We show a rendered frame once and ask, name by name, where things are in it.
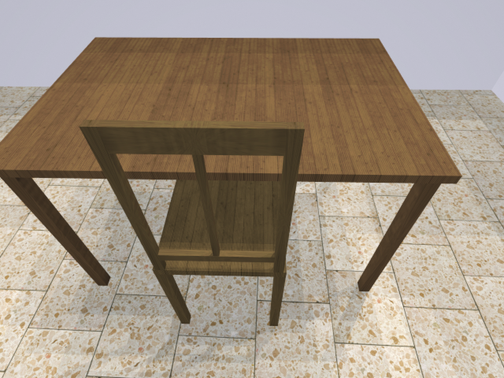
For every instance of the chair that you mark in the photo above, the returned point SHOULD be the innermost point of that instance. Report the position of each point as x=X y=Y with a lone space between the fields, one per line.
x=213 y=227

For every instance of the table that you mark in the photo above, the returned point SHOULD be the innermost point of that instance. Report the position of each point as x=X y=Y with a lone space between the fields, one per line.
x=362 y=122

